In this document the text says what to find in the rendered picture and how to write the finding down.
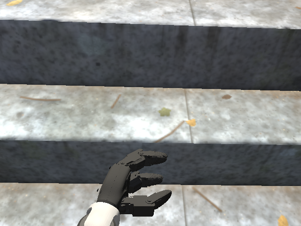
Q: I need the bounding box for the left robot hand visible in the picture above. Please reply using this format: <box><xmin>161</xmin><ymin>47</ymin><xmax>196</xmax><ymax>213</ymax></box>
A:
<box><xmin>96</xmin><ymin>149</ymin><xmax>172</xmax><ymax>217</ymax></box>

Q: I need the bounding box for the robot left forearm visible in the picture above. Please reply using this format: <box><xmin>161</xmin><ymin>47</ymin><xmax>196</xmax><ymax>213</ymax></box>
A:
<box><xmin>77</xmin><ymin>202</ymin><xmax>120</xmax><ymax>226</ymax></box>

